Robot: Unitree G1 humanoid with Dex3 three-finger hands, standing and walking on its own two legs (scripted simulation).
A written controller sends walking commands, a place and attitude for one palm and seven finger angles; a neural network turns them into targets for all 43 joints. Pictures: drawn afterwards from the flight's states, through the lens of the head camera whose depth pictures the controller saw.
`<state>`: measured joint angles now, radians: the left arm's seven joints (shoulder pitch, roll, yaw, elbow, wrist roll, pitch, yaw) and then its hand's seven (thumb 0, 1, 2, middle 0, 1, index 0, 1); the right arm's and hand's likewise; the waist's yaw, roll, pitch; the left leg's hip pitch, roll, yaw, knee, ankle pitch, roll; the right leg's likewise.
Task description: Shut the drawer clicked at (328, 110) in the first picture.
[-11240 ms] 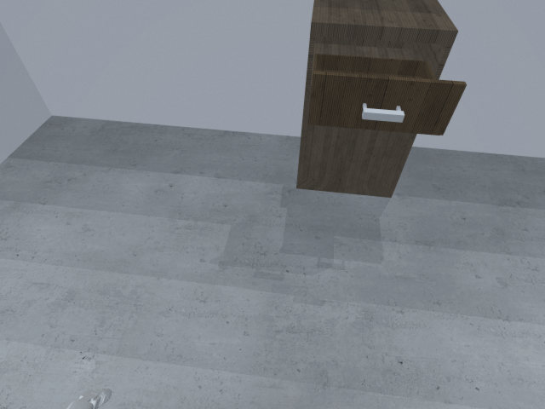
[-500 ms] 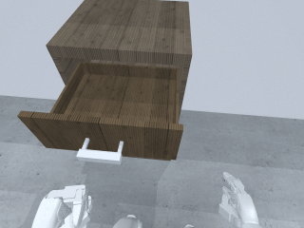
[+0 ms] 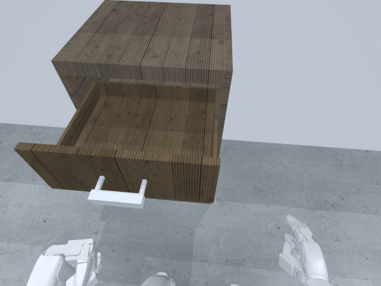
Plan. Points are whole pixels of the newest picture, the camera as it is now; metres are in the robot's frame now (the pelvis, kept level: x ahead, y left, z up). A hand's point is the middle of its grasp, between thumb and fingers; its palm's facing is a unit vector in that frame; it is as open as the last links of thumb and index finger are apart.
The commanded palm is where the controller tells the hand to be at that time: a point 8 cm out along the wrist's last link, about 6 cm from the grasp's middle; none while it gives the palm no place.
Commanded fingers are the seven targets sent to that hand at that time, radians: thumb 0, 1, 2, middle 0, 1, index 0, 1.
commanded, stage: bring the fist close to the handle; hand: left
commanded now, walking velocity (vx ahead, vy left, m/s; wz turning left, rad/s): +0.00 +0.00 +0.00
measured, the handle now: (119, 190) +0.33 +0.20 -0.02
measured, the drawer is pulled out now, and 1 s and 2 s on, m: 0.27 0.27 0.26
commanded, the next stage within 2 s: push the drawer shut in 1.30 s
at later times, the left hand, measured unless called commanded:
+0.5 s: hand (115, 254) +0.18 +0.16 +0.02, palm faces -0.04 -1.00 -0.04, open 3.3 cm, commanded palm +0.15 +0.22 +0.02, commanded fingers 0.00 0.90 0.90 -1.40 -1.60 -1.40 -1.60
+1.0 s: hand (124, 236) +0.22 +0.16 -0.02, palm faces -0.02 -1.00 -0.05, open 3.3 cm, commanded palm +0.19 +0.22 -0.02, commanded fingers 0.00 0.90 0.90 -1.40 -1.60 -1.40 -1.60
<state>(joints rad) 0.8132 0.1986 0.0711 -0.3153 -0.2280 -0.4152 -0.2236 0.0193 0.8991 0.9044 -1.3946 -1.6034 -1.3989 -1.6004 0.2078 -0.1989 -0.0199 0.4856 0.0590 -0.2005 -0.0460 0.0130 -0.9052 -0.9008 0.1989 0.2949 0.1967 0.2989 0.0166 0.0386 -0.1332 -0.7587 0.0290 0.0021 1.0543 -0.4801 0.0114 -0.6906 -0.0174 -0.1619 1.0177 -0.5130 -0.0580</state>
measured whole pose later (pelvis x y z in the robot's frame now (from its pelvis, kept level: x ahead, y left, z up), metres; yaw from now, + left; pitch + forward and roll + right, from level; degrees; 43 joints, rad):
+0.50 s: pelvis -0.01 +0.00 -0.02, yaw -1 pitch +15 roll -2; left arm 0.60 0.17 0.05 -0.14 -0.19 -0.46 -0.18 0.02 0.90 0.90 -1.39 -1.60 -1.40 -1.60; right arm 0.20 -0.20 -0.02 0.52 0.03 -0.18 -0.04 0.01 -0.90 -0.90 0.20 0.29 0.20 0.30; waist -0.01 0.02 -0.14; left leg -0.92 0.03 0.02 1.17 -0.52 0.02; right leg -0.87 -0.02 -0.15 1.14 -0.55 -0.06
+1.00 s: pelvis -0.01 +0.01 -0.05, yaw -2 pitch +21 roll -2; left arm 0.42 0.19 0.06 -0.05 -0.17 -0.46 -0.13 0.02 0.90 0.90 -1.39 -1.60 -1.40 -1.60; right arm 0.18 -0.21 0.00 0.50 0.01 -0.12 -0.02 0.01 -0.90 -0.90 0.20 0.29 0.20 0.30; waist -0.02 0.02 -0.17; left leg -1.11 0.04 0.01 1.31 -0.57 0.02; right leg -1.04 -0.02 -0.15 1.28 -0.60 -0.06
